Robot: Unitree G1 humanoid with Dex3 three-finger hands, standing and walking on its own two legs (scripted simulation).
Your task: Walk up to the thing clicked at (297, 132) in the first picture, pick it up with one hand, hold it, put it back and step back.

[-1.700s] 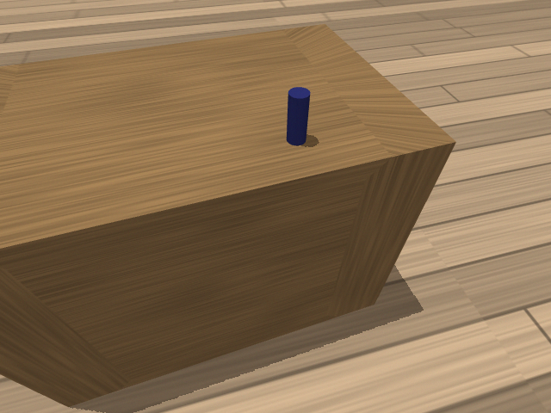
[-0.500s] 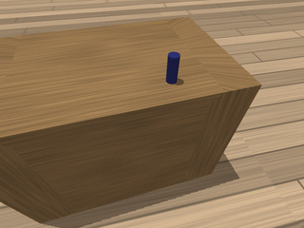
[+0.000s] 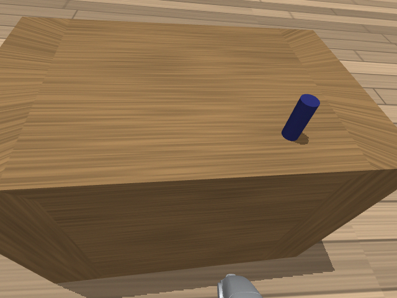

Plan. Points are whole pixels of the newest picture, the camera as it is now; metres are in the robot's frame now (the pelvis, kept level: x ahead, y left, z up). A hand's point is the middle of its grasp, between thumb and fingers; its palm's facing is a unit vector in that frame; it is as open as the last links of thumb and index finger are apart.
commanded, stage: walk up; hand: right
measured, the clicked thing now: (299, 118) +0.48 -0.24 +0.09
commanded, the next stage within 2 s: none
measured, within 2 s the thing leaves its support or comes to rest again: neither
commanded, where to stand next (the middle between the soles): +0.04 -0.06 m, yaw +5 degrees
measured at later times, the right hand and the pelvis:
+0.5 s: hand (330, 287) +0.16 -0.33 -0.16, palm faces -0.15 +0.90 -0.40, open 7.4 cm; pelvis +0.03 -0.07 -0.01, yaw +7 degrees
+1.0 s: hand out of the picture +0.13 -0.33 -0.15, palm faces -0.17 +0.92 -0.36, open 7.4 cm; pelvis -0.02 -0.09 -0.01, yaw +8 degrees
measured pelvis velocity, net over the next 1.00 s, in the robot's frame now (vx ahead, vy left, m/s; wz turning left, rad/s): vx -0.02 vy -0.09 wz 0.14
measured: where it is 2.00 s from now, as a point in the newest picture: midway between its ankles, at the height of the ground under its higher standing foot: outside the picture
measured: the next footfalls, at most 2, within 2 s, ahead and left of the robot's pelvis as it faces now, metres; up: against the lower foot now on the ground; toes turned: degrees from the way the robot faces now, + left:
right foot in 0.20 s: +0.13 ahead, -0.17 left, +0.00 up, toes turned +2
left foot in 0.58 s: +0.05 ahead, +0.05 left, +0.00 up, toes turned +6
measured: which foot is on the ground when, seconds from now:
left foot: down 0.00-0.24, up 0.26-0.56, down 0.58-1.00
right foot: up 0.00-0.18, down 0.20-0.62, up 0.64-0.84, down 0.86-1.00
